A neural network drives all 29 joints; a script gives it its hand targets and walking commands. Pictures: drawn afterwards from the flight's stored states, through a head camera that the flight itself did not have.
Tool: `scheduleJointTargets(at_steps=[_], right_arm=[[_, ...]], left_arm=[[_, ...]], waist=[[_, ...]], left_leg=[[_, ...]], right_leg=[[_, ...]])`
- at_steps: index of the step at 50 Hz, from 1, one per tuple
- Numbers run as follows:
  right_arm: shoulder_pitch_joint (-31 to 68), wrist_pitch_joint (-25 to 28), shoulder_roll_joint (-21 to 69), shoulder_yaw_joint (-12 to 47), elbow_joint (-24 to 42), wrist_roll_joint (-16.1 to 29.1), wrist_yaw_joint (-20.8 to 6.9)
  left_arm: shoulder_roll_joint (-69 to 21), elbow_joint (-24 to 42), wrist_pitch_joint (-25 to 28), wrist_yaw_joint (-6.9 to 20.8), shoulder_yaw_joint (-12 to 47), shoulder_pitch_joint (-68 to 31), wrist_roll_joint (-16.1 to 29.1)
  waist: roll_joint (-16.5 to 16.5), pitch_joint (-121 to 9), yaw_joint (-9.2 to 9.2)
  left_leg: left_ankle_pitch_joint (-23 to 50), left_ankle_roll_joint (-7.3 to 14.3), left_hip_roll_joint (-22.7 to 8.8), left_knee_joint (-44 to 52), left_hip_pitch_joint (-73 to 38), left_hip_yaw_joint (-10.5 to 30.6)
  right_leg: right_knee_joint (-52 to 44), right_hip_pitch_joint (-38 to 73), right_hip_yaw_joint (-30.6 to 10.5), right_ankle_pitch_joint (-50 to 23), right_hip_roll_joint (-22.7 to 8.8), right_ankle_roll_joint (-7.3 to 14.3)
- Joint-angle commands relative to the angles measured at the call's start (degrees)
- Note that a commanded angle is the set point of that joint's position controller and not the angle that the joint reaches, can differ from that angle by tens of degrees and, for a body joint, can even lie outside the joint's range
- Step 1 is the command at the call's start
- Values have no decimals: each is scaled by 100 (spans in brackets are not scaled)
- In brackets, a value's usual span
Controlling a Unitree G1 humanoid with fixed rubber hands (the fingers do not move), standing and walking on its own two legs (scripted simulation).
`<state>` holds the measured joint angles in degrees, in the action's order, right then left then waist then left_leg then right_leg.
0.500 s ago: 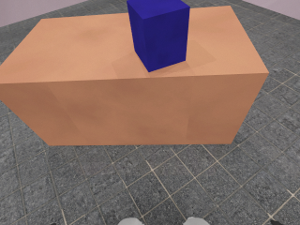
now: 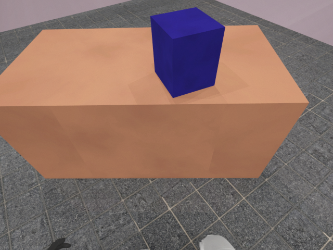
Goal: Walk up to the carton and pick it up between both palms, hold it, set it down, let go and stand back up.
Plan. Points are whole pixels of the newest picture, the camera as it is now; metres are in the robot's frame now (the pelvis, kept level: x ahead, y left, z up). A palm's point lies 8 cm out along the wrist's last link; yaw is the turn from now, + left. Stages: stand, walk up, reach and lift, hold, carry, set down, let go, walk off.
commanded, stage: walk up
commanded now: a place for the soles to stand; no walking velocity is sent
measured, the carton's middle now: (184, 52) +0.83 -0.04 +0.04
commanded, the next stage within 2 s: none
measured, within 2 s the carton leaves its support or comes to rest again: neither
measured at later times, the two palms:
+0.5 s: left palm out of the picture +0.10 +0.34 -0.09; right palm out of the picture +0.13 -0.30 -0.10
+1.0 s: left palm (49, 241) +0.17 +0.32 -0.08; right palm out of the picture +0.12 -0.32 -0.12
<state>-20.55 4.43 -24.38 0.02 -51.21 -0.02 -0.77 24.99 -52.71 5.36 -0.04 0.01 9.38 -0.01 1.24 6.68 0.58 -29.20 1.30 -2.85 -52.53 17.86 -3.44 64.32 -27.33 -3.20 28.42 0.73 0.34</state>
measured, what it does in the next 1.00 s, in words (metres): steps on the spot: right foot, then left foot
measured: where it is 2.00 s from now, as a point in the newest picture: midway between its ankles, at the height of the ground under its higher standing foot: outside the picture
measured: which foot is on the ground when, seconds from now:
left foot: down 0.00-0.12, up 0.14-0.50, down 0.52-0.92, up 0.94-1.00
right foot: up 0.00-0.08, down 0.10-0.52, up 0.54-0.88, down 0.90-1.00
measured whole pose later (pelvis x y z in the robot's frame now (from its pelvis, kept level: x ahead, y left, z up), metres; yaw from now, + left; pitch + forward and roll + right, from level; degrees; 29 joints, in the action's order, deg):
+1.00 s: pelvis +0.07 -0.01 +0.00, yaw -1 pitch -5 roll +1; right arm -14.9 1.6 -24.5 0.0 -51.2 0.0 -0.9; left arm 24.8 -52.8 4.5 -0.2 0.0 10.4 0.0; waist 2.1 7.1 0.6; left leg -28.4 0.1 -1.3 -57.1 23.5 0.9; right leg 51.6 -24.7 -1.4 22.2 0.6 1.1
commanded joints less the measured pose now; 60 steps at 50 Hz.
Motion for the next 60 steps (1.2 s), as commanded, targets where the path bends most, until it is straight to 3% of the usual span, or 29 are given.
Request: scheduleJointTargets(at_steps=[1,2,4,5,6,7,8,11,15,21,22,24,25,26,27,28,31,35,40,42,43,44,45,46,47,48,51,58,60], right_arm=[[48,-3,-1859,-766,538,-106,-23],[184,-23,-1828,-747,583,-99,-41],[726,-71,-1321,-552,781,-15,-55],[481,-37,-794,-399,928,78,-75],[692,-116,-974,-404,975,62,-50],[950,-245,-1480,-535,758,-8,-12],[888,-288,-1468,-553,636,-14,-30],[359,-318,-1342,-653,315,-52,-116],[506,-348,-1481,-693,217,-80,-168],[1031,-188,-1486,-692,253,-97,-121],[934,-124,-1404,-682,251,-78,-119],[-238,-8,-1356,-766,-151,-101,-56],[-928,55,-1652,-893,-364,-179,26],[-621,34,-2054,-907,-208,-197,59],[-321,29,-2330,-942,22,-96,54],[-22,9,-2357,-929,96,-41,67],[177,94,-1818,-778,285,-83,105],[-177,120,-1794,-751,349,-56,148],[-161,41,-1909,-762,413,-119,124],[53,-17,-1844,-722,491,-101,104],[354,-56,-1723,-629,527,-62,86],[636,-87,-1305,-486,636,-24,96],[453,-93,-703,-315,707,30,99],[580,-168,-992,-343,654,-4,152],[800,-231,-1448,-468,537,-29,192],[710,-235,-1482,-488,404,-27,162],[344,-272,-1348,-572,120,-19,77],[721,-158,-1435,-620,123,-107,45],[395,-39,-1314,-609,-4,-93,62]], left_arm=[[1122,457,85,19,-513,-341,4],[1074,384,121,18,-513,-153,7],[1286,-71,229,-68,-683,1139,-37],[2019,-211,270,-132,-938,1912,-92],[2363,-97,234,-177,-939,1793,4],[2297,17,188,-166,-906,1342,67],[2152,69,181,-188,-886,1087,23],[1728,181,210,-171,-770,683,14],[1862,296,255,-139,-847,802,-37],[2026,395,155,-53,-819,700,-104],[1954,427,119,-46,-765,565,-91],[1608,548,8,-23,-620,-102,-59],[985,544,-62,-29,-440,-10,-66],[513,541,-73,-73,-227,119,-60],[1251,551,-100,-120,-432,-163,-53],[1469,502,-88,-126,-502,-344,-42],[1321,227,-126,-15,-528,142,-37],[1202,331,-170,-15,-500,-131,-32],[1167,357,-111,0,-523,-325,-46],[1112,269,-36,20,-575,-84,-36],[1069,109,30,5,-597,339,-28],[1267,-137,93,-60,-707,1054,-85],[1834,-141,123,-109,-832,1360,-146],[2080,38,79,-115,-822,1037,-16],[2142,109,36,-108,-810,692,-7],[2056,116,13,-122,-806,529,-39],[1603,176,-5,-125,-651,291,-67],[1762,307,-74,-34,-715,458,-114],[1729,396,-150,-9,-649,29,-58]], waist=[[740,45,318],[839,-160,201],[291,-793,-590],[-1551,-1510,-887],[-1510,-1213,-780],[-480,-794,-660],[-166,-339,-489],[-567,-123,-180],[-423,-277,-205],[-781,-172,-245],[-795,-249,-153],[-541,-754,618],[1075,-880,899],[2098,-355,671],[1153,-427,642],[722,24,485],[752,-192,199],[617,-256,260],[780,-253,241],[769,-486,83],[686,-560,-232],[57,-865,-595],[-1687,-1054,-611],[-1276,-654,-536],[-783,-439,-473],[-600,-169,-343],[-1098,-278,-133],[-886,-449,-254],[-813,-557,100]], left_leg=[[2514,1418,-1681,2784,-662,2312],[2553,1337,-1561,2474,-562,2045],[3240,719,-867,512,1196,991],[2212,293,-64,-1520,2122,253],[-170,45,458,-1831,3114,409],[-236,53,111,-2076,2993,974],[-79,82,62,-2087,3052,1022],[455,85,-69,-1473,2309,1100],[444,20,-100,-1139,2220,1095],[-271,17,-289,-78,1741,564],[-209,71,-196,390,1282,417],[383,264,128,1731,-990,315],[-593,219,-336,2804,-1870,1550],[-647,242,-1248,3489,-1584,3508],[-1038,729,-1907,4137,-1371,4922],[-871,753,-1923,4113,-960,4833],[1275,703,-1325,3121,-1178,3327],[2746,904,-1429,2739,-1233,3150],[2299,1405,-1548,2485,-807,2933],[2340,1317,-1342,2078,-238,2576],[2396,1079,-1071,1514,438,1997],[2332,688,-637,279,1655,1336],[1065,204,202,-1490,2683,422],[-299,69,389,-1528,3099,487],[-525,59,212,-1615,2884,818],[-328,38,78,-1570,2857,802],[74,21,30,-827,2045,719],[-689,49,42,-5,1517,438],[71,204,80,1143,364,337]], right_leg=[[-1470,-783,568,269,-263,122],[-2097,-286,622,19,-206,176],[-3408,2521,250,-912,-5,434],[-4006,3646,-2094,-520,-1228,707],[-4798,3643,-4506,15,-2285,1147],[-4861,3024,-4647,592,-2415,1397],[-4741,2702,-4085,258,-2234,1384],[-4702,1711,-2881,34,-1757,923],[-4662,1650,-2938,842,-1825,981],[-4133,1140,-2601,590,-1953,1599],[-3887,923,-2228,282,-1844,1535],[-2317,-415,-1086,-817,-1266,1037],[-199,-1282,-147,-1100,-581,619],[848,-2425,285,216,316,259],[1032,-2548,-96,218,274,225],[1025,-2468,-274,2,58,227],[515,-1827,-113,-381,-169,157],[40,-1590,19,-177,-198,89],[-986,-1083,329,597,-214,125],[-1888,-50,477,196,-71,154],[-2658,934,530,-464,41,237],[-3253,2473,-223,-552,-140,421],[-4114,3015,-2803,-301,-1434,788],[-4780,2515,-4182,32,-2143,1048],[-4807,2128,-4302,207,-2241,1298],[-4748,1915,-3965,-63,-2112,1239],[-4511,1579,-2816,-246,-1479,798],[-4066,1245,-2870,297,-1755,1465],[-3469,472,-2183,-71,-1576,1314]])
